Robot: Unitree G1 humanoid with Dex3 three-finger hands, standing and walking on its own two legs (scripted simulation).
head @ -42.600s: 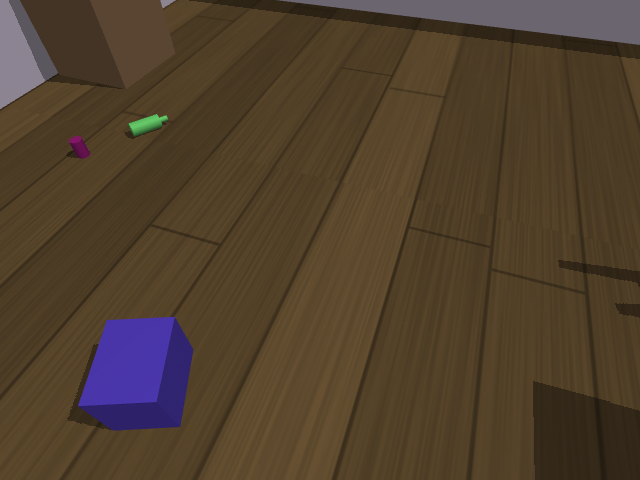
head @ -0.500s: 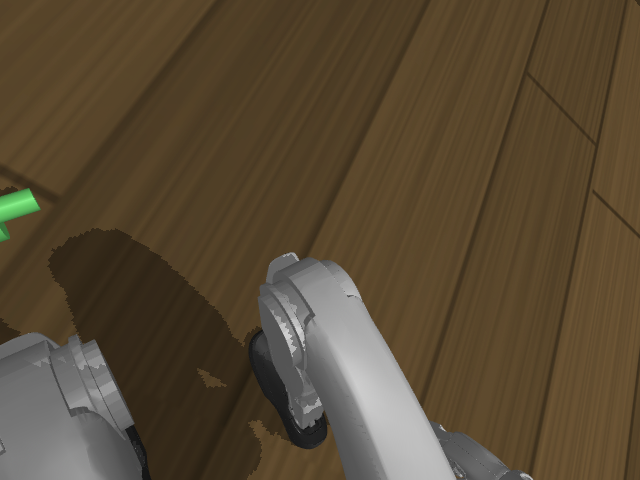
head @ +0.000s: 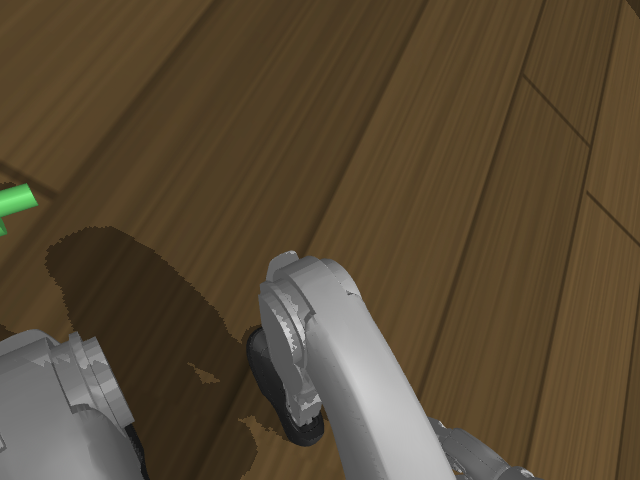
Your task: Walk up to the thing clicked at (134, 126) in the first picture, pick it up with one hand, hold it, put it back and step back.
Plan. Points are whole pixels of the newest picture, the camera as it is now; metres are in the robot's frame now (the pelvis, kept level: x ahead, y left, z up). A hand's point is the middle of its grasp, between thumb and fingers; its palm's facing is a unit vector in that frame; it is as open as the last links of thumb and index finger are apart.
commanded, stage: close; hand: left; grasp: from above
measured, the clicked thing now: out of the picture +0.45 +0.29 -0.27
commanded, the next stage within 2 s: settle in 0.66 s
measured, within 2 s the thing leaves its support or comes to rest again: leaves its support in 1.10 s
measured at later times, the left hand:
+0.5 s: hand out of the picture +0.43 +0.31 -0.25, palm faces -0.41 -0.18 -0.89, open 9.9 cm
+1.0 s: hand out of the picture +0.43 +0.31 -0.25, palm faces -0.41 -0.19 -0.89, open 9.9 cm
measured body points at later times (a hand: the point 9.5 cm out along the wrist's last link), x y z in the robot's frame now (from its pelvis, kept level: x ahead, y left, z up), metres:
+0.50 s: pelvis +0.00 +0.00 +0.00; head +0.27 +0.12 +0.34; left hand +0.45 +0.32 -0.20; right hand +0.05 -0.25 -0.05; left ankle +0.07 +0.13 -0.27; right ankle +0.11 -0.12 -0.27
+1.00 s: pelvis +0.00 +0.00 +0.00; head +0.27 +0.12 +0.34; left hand +0.45 +0.32 -0.20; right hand +0.05 -0.25 -0.06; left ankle +0.07 +0.13 -0.27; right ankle +0.11 -0.12 -0.27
